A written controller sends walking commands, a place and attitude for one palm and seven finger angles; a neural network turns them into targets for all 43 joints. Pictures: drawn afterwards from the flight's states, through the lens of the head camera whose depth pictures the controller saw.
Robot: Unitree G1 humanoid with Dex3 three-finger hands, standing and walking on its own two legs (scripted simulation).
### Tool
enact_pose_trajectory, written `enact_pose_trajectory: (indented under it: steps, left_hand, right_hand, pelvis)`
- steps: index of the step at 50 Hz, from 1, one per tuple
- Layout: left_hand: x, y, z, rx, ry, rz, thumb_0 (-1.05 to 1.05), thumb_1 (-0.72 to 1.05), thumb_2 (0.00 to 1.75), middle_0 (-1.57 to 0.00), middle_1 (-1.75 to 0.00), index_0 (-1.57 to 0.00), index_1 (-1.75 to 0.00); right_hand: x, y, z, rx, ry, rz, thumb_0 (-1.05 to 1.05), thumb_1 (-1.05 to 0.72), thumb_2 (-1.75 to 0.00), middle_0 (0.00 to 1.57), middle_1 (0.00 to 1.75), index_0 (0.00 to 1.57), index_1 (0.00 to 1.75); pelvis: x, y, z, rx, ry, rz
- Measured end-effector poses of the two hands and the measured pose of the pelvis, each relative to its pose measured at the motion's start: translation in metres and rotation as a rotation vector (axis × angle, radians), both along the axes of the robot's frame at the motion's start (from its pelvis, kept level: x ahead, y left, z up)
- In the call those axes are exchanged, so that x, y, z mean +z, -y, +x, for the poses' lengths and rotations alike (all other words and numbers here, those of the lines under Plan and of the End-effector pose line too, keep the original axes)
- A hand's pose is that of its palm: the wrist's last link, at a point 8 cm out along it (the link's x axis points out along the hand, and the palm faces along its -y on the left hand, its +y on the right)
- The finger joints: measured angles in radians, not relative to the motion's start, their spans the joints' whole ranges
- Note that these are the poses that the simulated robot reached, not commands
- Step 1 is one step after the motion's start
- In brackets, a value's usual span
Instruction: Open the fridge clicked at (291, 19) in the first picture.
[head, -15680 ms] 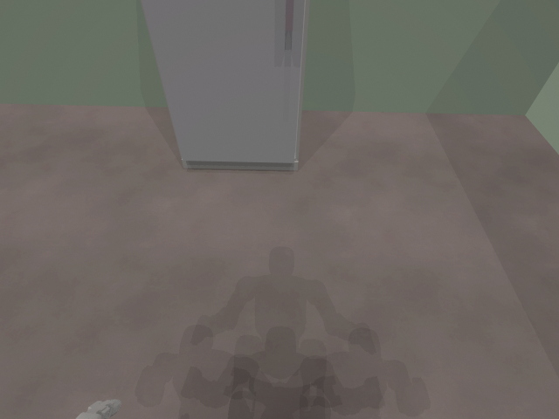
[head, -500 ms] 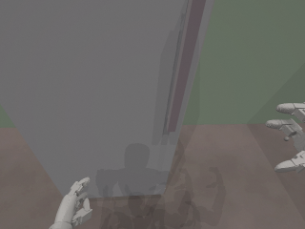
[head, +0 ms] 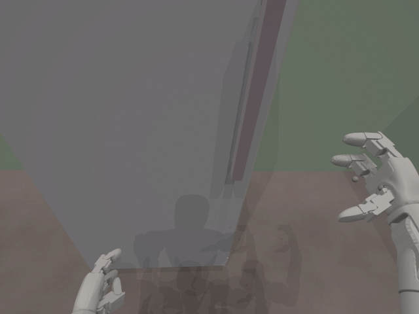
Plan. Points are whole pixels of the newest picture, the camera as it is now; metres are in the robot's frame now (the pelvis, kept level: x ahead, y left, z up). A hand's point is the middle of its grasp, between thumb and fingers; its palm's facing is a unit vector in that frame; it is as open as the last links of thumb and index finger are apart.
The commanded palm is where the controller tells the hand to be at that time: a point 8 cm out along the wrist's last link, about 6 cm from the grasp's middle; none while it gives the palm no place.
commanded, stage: move the hooked fingers beside the handle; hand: right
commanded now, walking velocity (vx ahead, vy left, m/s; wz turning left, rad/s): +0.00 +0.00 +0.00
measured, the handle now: (248, 102) +0.46 -0.05 +0.20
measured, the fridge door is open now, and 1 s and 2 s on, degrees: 0 0 0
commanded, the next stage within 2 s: none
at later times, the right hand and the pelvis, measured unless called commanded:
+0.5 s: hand (326, 163) +0.34 -0.19 +0.16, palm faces -0.03 +1.00 -0.02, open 14.0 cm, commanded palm +0.32 -0.24 +0.16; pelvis +0.00 +0.00 +0.00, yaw +0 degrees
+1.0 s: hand (297, 143) +0.40 -0.15 +0.16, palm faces -0.04 +1.00 +0.00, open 14.0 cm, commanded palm +0.38 -0.20 +0.16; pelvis +0.01 +0.01 +0.00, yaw +1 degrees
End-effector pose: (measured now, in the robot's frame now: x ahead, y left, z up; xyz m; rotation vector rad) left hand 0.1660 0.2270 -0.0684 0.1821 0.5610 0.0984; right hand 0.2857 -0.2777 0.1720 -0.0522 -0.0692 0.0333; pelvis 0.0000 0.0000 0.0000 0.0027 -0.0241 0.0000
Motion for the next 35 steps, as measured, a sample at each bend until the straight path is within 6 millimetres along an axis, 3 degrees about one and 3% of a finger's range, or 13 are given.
enact_pose_trajectory:
  steps: [18, 35]
  left_hand:
    - [-0.002, -0.002, 0.004, 0.011, -0.032, 0.005, 0.01, 0.9, 0.9, -0.2, -0.3, -0.2, -0.3]
    - [-0.01, -0.014, -0.011, 0.047, -0.107, 0.017, 0.01, 0.9, 0.9, -0.2, -0.3, -0.2, -0.3]
  right_hand:
    - [-0.003, -0.024, 0.03, -0.004, -0.022, 0.026, -0.01, 0.5, -0.3, 0.31, 1.2, 0.3, 1.2]
    - [-0.01, -0.045, 0.058, 0.002, -0.05, 0.038, -0.01, 0.51, -0.3, 0.31, 1.2, 0.3, 1.2]
  pelvis:
    - [0.001, -0.003, 0.002, -0.004, -0.004, -0.004]
    - [0.001, -0.006, 0.003, -0.002, -0.018, -0.004]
